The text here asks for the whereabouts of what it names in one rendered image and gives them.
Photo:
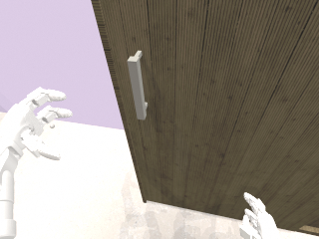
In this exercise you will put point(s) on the left robot forearm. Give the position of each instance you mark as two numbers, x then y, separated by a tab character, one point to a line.
10	154

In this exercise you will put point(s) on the handle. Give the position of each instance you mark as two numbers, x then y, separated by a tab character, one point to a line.
135	71

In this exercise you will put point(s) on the right robot hand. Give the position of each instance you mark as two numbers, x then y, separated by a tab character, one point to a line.
263	224

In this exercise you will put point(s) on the wardrobe door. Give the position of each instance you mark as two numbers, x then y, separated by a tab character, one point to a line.
314	223
232	88

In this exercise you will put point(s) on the left robot hand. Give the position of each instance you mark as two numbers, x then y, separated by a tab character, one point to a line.
15	125

